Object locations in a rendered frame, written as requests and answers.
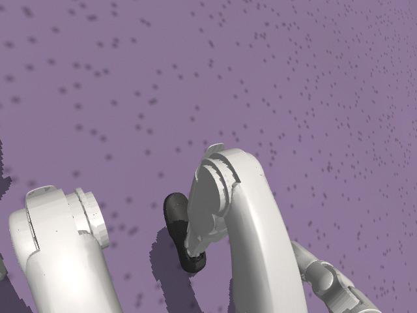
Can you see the right robot foot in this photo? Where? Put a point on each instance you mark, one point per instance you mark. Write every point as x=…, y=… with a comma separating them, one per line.
x=176, y=218

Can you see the right robot arm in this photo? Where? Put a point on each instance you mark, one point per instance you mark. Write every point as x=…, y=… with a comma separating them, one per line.
x=336, y=290

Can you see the right robot hand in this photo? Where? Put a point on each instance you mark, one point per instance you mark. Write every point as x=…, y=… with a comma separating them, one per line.
x=304, y=258

